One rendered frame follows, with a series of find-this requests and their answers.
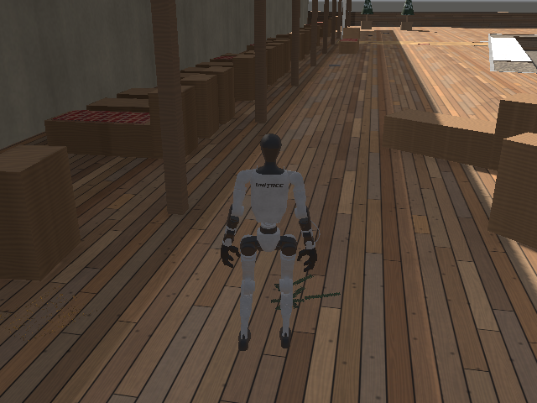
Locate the robot left hand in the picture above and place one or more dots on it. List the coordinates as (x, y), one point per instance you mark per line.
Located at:
(225, 255)

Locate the robot left shin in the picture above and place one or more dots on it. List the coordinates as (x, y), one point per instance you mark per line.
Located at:
(245, 310)

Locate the left robot forearm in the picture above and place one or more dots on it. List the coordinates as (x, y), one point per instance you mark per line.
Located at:
(231, 229)

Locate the robot torso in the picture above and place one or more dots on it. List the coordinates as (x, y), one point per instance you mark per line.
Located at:
(269, 195)

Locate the robot left upper arm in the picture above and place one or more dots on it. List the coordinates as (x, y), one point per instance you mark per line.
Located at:
(243, 177)

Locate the robot right upper arm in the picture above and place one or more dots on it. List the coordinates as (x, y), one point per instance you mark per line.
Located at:
(296, 179)

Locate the right robot forearm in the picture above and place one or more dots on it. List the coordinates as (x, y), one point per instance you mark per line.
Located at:
(306, 230)

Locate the robot right hand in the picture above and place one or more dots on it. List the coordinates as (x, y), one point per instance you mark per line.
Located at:
(312, 259)

